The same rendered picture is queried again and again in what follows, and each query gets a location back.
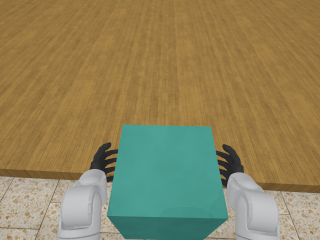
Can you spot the carton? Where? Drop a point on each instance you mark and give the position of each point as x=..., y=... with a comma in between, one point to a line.
x=166, y=184

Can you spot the robot left forearm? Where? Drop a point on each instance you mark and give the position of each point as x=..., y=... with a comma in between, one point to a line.
x=81, y=207

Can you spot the robot right forearm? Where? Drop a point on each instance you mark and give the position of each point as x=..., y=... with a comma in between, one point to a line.
x=256, y=211

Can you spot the right robot hand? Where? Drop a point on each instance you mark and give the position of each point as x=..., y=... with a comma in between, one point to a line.
x=233, y=165

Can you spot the left robot hand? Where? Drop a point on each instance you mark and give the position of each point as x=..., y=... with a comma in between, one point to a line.
x=100, y=163

